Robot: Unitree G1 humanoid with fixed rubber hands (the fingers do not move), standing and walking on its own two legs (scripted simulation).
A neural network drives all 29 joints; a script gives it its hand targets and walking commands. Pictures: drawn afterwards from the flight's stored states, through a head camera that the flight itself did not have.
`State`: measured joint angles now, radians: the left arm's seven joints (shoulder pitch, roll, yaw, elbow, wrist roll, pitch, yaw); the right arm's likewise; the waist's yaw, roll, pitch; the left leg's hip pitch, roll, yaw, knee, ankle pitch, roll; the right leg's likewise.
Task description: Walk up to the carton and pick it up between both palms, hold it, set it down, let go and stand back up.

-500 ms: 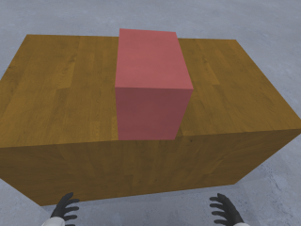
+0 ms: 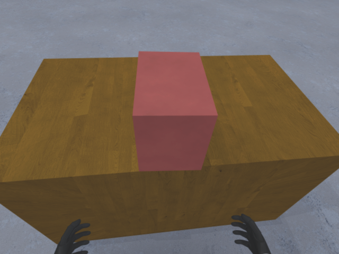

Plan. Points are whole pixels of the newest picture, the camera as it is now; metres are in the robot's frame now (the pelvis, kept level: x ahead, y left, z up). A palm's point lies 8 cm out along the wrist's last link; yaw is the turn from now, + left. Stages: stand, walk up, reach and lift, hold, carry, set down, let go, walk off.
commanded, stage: reach and lift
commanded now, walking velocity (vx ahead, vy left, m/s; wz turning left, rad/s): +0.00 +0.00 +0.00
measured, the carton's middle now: (169, 110) +0.54 +0.03 +0.02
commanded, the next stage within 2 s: none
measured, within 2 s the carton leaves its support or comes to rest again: neither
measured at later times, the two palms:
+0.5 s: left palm (71, 225) +0.21 +0.25 -0.04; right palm (255, 226) +0.22 -0.18 -0.04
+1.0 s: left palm (80, 192) +0.27 +0.23 +0.00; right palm (252, 202) +0.27 -0.18 -0.01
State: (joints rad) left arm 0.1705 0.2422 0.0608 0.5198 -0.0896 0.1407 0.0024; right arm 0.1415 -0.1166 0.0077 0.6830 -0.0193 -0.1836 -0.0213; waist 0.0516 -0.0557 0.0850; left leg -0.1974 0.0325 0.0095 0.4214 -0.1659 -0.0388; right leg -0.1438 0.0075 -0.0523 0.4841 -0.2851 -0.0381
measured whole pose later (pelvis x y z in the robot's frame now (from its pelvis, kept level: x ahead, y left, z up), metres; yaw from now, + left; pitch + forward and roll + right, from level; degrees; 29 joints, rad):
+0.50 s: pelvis +0.03 +0.02 +0.01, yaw -2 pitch -3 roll +0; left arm 0.24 0.18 0.02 0.42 -0.07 -0.07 0.05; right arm 0.18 -0.15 0.02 0.63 0.11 -0.29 0.02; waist 0.06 -0.05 0.02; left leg -0.12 0.03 0.04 0.37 -0.20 -0.02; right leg -0.04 0.01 -0.02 0.35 -0.26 -0.02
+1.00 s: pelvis +0.03 +0.01 +0.00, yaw -3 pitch -3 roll +1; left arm 0.05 0.18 0.04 0.53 -0.14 -0.26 0.03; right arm 0.02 -0.17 0.11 0.65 0.24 -0.39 -0.02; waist 0.05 -0.03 0.02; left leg -0.14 0.04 0.05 0.42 -0.22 -0.02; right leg -0.09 0.01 0.00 0.43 -0.30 -0.02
